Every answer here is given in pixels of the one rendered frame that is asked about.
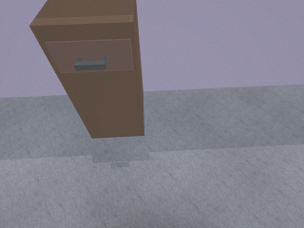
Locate handle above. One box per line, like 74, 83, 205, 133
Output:
74, 56, 106, 71

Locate drawer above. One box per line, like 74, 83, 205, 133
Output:
45, 38, 134, 73

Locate cabinet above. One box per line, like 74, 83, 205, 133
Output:
29, 0, 144, 139

